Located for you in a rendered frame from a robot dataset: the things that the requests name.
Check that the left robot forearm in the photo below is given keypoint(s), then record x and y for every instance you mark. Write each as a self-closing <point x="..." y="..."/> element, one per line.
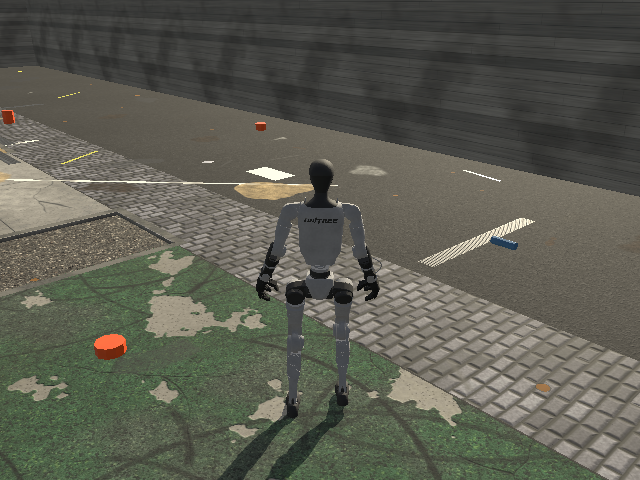
<point x="269" y="265"/>

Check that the robot right thigh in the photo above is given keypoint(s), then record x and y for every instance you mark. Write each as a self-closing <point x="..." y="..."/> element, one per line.
<point x="343" y="295"/>

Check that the right robot forearm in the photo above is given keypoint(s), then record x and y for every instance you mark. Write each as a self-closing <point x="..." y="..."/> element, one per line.
<point x="367" y="267"/>

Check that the left robot upper arm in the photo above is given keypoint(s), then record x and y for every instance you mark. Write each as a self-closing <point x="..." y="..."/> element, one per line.
<point x="288" y="213"/>

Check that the right robot upper arm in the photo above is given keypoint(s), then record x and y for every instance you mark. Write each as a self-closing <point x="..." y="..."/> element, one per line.
<point x="352" y="213"/>

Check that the left robot hand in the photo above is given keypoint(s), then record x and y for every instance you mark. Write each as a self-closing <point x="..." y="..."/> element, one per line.
<point x="261" y="286"/>

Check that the left robot foot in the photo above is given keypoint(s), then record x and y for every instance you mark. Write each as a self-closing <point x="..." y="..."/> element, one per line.
<point x="292" y="409"/>

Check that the right robot hand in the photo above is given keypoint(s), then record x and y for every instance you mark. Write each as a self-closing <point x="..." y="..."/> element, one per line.
<point x="369" y="286"/>

